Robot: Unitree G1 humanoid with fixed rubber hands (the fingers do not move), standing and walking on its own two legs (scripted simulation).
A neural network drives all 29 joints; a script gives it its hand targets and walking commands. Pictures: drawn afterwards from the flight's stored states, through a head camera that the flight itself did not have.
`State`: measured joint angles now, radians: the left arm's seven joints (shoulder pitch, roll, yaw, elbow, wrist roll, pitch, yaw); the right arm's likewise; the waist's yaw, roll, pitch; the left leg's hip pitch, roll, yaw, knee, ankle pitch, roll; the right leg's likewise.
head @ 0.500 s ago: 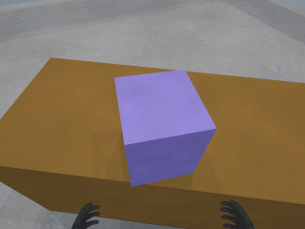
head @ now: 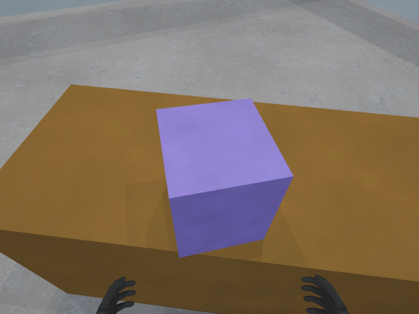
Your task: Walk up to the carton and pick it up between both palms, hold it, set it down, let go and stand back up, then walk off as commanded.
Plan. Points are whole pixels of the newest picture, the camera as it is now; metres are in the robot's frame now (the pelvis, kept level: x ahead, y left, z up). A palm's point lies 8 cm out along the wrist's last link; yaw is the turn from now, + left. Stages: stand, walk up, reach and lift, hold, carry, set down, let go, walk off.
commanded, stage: let go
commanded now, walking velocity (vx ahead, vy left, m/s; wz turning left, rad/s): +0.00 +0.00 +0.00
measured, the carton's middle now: (214, 179) +0.40 +0.03 +0.02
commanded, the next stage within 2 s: stand in 0.40 s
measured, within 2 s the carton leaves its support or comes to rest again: neither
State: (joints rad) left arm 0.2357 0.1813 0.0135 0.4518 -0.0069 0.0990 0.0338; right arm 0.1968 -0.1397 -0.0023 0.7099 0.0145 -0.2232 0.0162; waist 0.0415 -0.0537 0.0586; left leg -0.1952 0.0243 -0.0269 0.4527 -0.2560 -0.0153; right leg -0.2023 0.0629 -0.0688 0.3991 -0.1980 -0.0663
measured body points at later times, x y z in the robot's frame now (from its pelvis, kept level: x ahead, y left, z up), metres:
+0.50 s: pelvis +0.00 +0.00 +0.00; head +0.01 +0.02 +0.45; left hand +0.14 +0.24 -0.11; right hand +0.16 -0.22 -0.09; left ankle -0.01 +0.13 -0.74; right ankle +0.01 -0.07 -0.74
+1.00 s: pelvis +0.01 +0.00 +0.00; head -0.01 +0.02 +0.45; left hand +0.06 +0.26 -0.15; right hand +0.14 -0.25 -0.10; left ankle -0.01 +0.13 -0.74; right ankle +0.01 -0.07 -0.74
